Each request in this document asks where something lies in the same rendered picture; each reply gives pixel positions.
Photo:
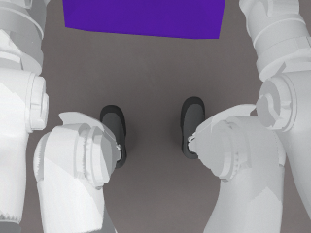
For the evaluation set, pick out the carton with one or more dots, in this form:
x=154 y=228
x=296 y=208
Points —
x=186 y=19

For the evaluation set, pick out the left robot foot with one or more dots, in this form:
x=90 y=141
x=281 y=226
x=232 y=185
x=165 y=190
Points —
x=112 y=117

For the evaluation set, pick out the left robot shin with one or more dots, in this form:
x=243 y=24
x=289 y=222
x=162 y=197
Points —
x=74 y=118

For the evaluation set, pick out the left robot forearm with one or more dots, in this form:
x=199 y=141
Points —
x=22 y=27

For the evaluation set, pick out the right robot forearm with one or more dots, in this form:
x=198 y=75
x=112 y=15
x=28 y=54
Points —
x=279 y=36

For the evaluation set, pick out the robot right upper arm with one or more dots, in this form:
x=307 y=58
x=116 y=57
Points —
x=284 y=105

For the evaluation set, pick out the robot left upper arm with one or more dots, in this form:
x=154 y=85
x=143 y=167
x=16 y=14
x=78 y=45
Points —
x=24 y=107

